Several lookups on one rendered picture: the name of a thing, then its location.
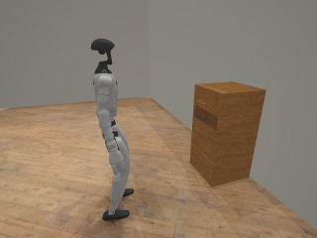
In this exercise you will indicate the right robot hand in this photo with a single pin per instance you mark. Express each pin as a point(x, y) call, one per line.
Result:
point(116, 158)

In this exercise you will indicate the drawer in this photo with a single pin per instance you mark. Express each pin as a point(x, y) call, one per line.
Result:
point(212, 119)

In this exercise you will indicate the left robot thigh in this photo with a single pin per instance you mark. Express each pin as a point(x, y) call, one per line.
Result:
point(122, 135)

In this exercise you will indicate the robot right forearm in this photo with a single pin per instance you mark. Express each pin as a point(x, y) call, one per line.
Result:
point(105, 125)

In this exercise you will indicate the right robot upper arm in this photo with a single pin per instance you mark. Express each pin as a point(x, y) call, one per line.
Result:
point(105, 83)

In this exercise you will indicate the robot thigh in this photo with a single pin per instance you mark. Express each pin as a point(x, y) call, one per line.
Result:
point(122, 135)
point(123, 149)

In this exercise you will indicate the right robot thigh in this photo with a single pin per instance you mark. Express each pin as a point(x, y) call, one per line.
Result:
point(123, 149)

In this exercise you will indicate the cabinet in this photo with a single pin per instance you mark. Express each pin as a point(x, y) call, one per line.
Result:
point(226, 155)

